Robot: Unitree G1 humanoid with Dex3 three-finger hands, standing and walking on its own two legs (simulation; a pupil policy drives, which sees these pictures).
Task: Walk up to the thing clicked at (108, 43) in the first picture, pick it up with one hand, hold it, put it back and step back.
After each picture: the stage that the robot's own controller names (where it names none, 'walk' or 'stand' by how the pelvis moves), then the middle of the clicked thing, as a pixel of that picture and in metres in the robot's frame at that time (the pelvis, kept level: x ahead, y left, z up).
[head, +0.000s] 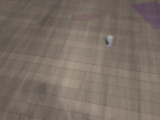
stand; (109, 41) +1.36 -0.26 -0.72
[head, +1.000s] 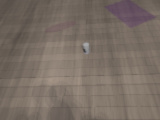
walk; (86, 48) +1.25 +0.10 -0.70
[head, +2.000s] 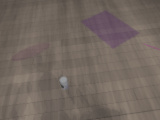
walk; (64, 83) +0.76 +0.26 -0.71
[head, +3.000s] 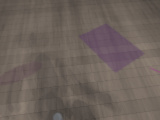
walk; (58, 119) +0.43 +0.22 -0.69
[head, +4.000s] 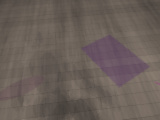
stand; out of the picture +0.33 +0.22 -0.72
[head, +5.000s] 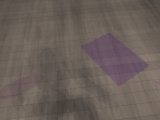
stand; out of the picture +0.32 +0.21 -0.73
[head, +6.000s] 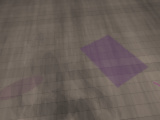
stand; out of the picture +0.33 +0.23 -0.73
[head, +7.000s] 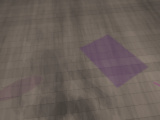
stand; out of the picture +0.32 +0.23 -0.73
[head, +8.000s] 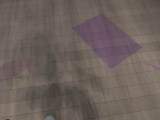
go down; out of the picture +0.34 +0.24 -0.70
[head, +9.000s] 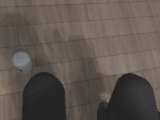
go down; (23, 62) +0.40 +0.26 -0.28
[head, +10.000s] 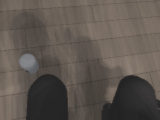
close in; (29, 64) +0.40 +0.25 -0.30
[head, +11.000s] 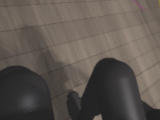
close in; out of the picture +0.39 +0.29 -0.22
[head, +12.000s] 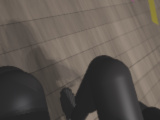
close; out of the picture +0.38 +0.30 -0.22
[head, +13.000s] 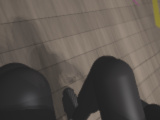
lift; out of the picture +0.36 +0.28 -0.22
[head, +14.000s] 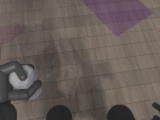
lift; (27, 83) +0.32 +0.20 -0.02
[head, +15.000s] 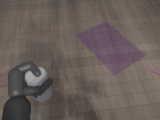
hold; (39, 84) +0.33 +0.18 +0.00
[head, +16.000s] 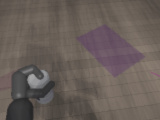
hold; (41, 87) +0.33 +0.17 -0.01
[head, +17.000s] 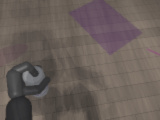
crouch; (36, 82) +0.35 +0.18 -0.06
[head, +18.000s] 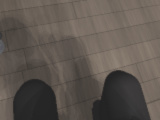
lower; out of the picture +0.46 +0.28 -0.09
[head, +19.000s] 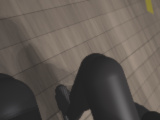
lower; out of the picture +0.42 +0.31 -0.22
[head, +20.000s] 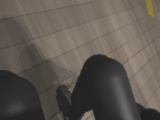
lower; out of the picture +0.41 +0.31 -0.22
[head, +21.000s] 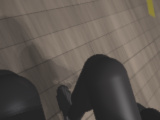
lower; out of the picture +0.41 +0.31 -0.22
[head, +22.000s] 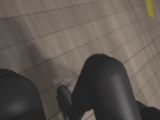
lower; out of the picture +0.41 +0.31 -0.22
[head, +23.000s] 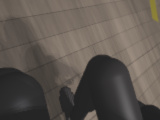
open; out of the picture +0.40 +0.29 -0.22
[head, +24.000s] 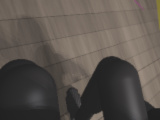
stand; out of the picture +0.40 +0.28 -0.22
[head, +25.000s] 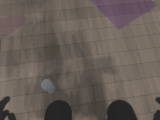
walk; (48, 86) +0.41 +0.23 -0.50
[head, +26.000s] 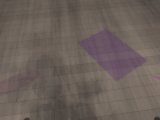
stand; out of the picture +0.36 +0.21 -0.66
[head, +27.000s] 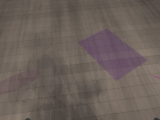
stand; out of the picture +0.37 +0.22 -0.67
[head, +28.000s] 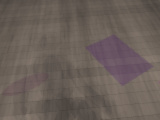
stand; out of the picture +0.38 +0.20 -0.72
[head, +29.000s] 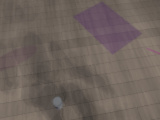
walk; (58, 103) +0.43 +0.20 -0.70
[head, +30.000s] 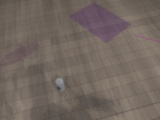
walk; (60, 84) +0.67 +0.27 -0.70
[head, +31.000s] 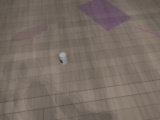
stand; (63, 58) +0.99 +0.25 -0.70
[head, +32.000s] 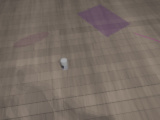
stand; (64, 64) +1.00 +0.24 -0.72
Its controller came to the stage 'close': yes
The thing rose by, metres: 0.71
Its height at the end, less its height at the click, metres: +0.00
